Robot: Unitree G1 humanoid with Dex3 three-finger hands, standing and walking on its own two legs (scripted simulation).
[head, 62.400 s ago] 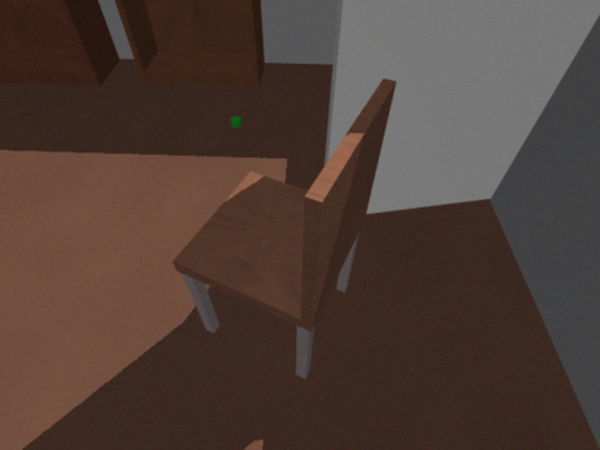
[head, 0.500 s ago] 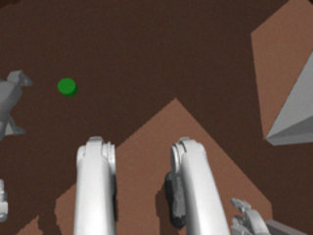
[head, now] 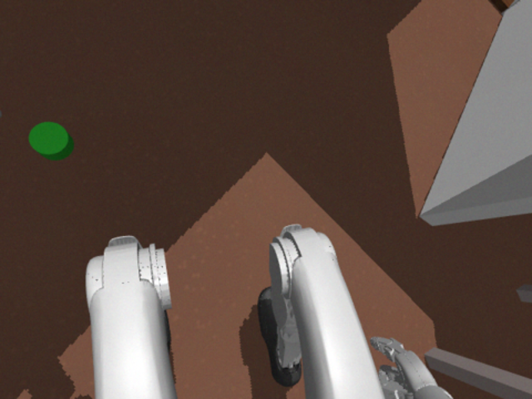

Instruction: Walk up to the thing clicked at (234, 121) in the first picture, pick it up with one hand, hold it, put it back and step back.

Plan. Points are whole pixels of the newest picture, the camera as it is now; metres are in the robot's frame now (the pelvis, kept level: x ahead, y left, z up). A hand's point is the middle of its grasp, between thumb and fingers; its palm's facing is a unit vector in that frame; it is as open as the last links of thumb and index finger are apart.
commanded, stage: rise first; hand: left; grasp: from above
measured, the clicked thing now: (52, 141) +0.52 +0.35 -0.32
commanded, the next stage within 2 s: none
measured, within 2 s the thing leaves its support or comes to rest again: neither
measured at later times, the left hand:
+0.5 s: hand out of the picture +0.45 +0.38 -0.19, palm faces -0.44 -0.12 -0.89, open 14.2 cm
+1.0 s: hand out of the picture +0.46 +0.38 -0.20, palm faces -0.44 -0.12 -0.89, open 14.3 cm
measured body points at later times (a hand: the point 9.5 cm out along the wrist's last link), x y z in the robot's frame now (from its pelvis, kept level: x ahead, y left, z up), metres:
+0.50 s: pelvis +0.01 +0.00 -0.02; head +0.26 +0.10 +0.33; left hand +0.47 +0.39 -0.14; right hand +0.08 -0.27 -0.12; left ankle +0.08 +0.13 -0.31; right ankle +0.09 -0.13 -0.31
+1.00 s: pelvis +0.00 +0.00 -0.02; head +0.27 +0.11 +0.33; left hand +0.48 +0.38 -0.15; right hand +0.08 -0.27 -0.11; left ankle +0.08 +0.13 -0.31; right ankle +0.09 -0.13 -0.31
